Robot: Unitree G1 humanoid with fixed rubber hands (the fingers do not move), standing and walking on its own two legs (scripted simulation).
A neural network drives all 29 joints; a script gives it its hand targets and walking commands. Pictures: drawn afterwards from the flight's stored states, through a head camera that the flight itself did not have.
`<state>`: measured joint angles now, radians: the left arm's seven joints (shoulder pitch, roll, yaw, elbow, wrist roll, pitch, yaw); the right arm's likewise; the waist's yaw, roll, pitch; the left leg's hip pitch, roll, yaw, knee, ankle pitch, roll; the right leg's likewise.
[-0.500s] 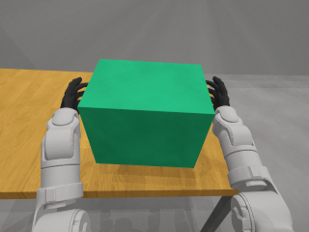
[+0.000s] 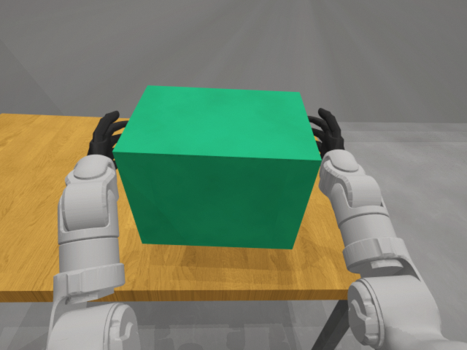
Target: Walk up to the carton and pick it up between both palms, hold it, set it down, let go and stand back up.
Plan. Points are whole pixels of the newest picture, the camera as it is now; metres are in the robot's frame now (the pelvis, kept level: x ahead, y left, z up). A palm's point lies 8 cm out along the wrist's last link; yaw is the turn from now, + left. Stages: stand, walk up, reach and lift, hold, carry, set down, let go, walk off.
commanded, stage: hold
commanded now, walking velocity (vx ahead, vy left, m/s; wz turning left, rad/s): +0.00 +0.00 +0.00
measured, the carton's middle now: (220, 168) +0.41 -0.01 +0.17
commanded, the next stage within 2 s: none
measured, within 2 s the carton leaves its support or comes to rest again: neither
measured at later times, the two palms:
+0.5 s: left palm (95, 152) +0.36 +0.18 +0.24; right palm (330, 142) +0.37 -0.18 +0.25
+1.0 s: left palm (95, 150) +0.36 +0.18 +0.24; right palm (329, 144) +0.37 -0.18 +0.24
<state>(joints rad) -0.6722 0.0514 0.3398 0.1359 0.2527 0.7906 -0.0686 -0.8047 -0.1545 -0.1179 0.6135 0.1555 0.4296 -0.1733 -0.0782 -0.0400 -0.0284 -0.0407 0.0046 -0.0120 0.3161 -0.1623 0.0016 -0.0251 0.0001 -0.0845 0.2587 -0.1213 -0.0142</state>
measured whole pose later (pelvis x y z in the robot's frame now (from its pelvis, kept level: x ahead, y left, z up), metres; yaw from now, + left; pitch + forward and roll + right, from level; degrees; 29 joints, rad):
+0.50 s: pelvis +0.00 +0.00 +0.00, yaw +0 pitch -6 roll -1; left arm -0.71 0.08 0.36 0.15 0.26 0.84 -0.09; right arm -0.87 -0.18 -0.08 0.63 0.19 0.51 -0.18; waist -0.08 -0.03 -0.06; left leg -0.05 0.01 -0.02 0.32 -0.16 0.00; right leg -0.03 0.01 -0.08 0.25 -0.12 -0.02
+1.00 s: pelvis +0.01 +0.00 +0.00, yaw +1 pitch -5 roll -1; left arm -0.69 0.07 0.35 0.09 0.25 0.86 -0.09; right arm -0.83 -0.18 -0.07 0.54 0.21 0.56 -0.20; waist -0.08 -0.02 -0.06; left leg -0.06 0.01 -0.03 0.32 -0.17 0.00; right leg -0.03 0.01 -0.07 0.24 -0.12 -0.02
